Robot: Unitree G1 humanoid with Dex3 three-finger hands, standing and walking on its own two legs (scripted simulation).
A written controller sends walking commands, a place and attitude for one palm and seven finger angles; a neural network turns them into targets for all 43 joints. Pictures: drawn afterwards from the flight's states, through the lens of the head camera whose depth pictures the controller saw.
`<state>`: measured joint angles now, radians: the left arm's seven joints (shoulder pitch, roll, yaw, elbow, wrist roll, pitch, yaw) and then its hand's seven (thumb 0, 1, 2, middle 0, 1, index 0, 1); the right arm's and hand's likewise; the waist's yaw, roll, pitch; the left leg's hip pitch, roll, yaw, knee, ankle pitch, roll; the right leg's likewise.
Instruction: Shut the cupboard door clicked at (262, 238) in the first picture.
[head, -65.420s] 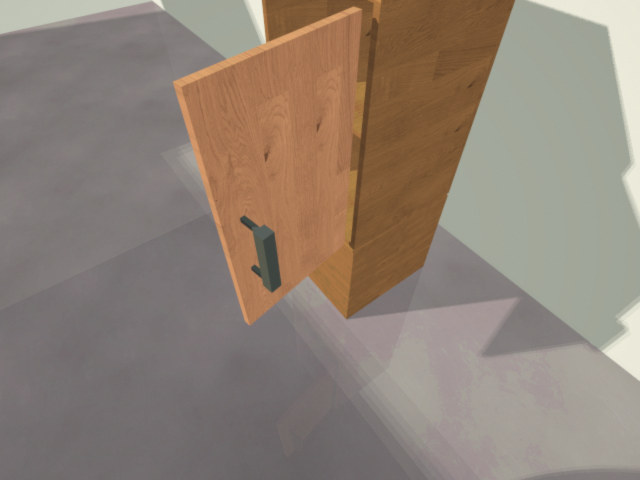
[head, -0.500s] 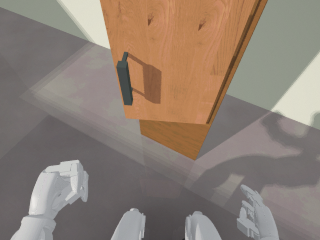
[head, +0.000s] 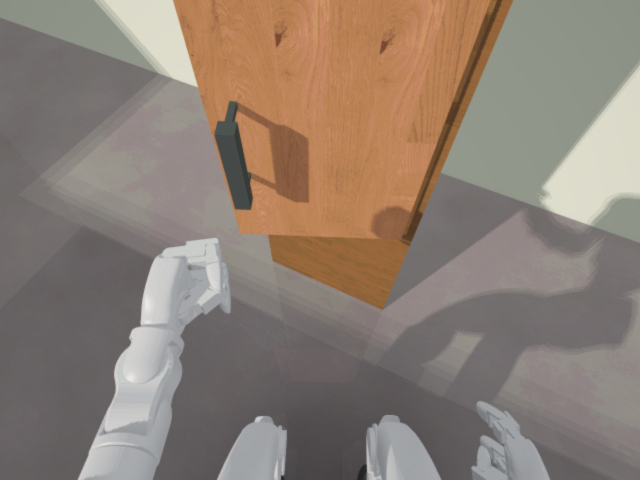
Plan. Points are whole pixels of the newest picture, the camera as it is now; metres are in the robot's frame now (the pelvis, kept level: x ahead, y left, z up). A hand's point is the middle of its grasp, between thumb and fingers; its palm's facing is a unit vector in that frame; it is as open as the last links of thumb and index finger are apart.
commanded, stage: bring the fist close to the handle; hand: left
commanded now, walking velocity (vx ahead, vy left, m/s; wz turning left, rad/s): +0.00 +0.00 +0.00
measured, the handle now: (238, 158) +0.55 +0.14 +0.03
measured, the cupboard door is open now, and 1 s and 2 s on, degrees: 24 24 12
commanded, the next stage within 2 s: push the door shut along its arc in 0.84 s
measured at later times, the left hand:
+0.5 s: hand (259, 215) +0.44 +0.10 +0.04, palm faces -0.02 -1.00 -0.03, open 3.1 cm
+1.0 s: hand (256, 221) +0.43 +0.10 +0.04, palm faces -0.03 -1.00 -0.03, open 3.1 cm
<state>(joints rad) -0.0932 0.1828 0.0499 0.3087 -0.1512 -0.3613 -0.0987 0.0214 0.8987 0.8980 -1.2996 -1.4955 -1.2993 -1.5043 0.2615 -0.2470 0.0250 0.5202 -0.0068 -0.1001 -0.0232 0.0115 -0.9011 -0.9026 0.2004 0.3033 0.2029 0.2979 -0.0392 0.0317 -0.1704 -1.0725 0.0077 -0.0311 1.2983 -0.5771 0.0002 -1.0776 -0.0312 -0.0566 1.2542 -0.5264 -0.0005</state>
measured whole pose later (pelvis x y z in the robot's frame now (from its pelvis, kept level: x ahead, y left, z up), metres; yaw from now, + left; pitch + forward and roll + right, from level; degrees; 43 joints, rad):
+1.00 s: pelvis -0.01 -0.01 +0.00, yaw -1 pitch +23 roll +0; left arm -0.59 0.19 0.19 0.90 -0.09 -0.55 -0.04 0.02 0.90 0.90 -1.30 -1.50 -1.30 -1.50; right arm 0.28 -0.25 -0.01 0.61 -0.03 -0.01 0.01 0.01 -0.90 -0.90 0.20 0.30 0.20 0.30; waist -0.10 0.03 -0.16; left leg -1.13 0.02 -0.01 1.28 -0.55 -0.01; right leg -1.15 -0.02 -0.03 1.25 -0.50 -0.01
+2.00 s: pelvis -0.02 +0.01 -0.04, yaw -3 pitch +31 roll -4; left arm -1.18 0.47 0.27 1.28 -0.01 -0.37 -0.25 0.02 0.90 0.90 -1.30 -1.50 -1.30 -1.50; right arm 0.36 -0.27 0.05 0.62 -0.05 0.00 0.03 0.00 -0.90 -0.90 0.20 0.30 0.20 0.30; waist -0.27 0.07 -0.14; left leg -1.39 0.04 -0.03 1.43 -0.58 0.01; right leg -1.39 0.00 -0.05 1.35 -0.49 0.00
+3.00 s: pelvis +0.00 +0.00 -0.02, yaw -3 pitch +31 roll -2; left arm -1.11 0.32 0.32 1.27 0.06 -0.46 0.14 0.02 0.90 0.90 -1.30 -1.50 -1.30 -1.50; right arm 0.43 -0.23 0.02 0.62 -0.10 0.01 0.11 0.00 -0.90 -0.90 0.20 0.30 0.20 0.30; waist -0.25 0.08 -0.15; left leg -1.30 0.04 -0.01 1.33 -0.57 0.00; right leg -1.32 0.01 -0.03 1.27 -0.49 -0.01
